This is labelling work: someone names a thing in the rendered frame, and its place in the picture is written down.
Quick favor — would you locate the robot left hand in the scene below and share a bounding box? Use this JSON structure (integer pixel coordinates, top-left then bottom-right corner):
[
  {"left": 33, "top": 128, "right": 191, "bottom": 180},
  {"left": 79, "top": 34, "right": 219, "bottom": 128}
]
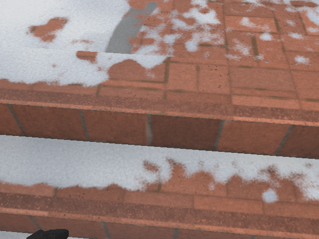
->
[{"left": 26, "top": 229, "right": 69, "bottom": 239}]

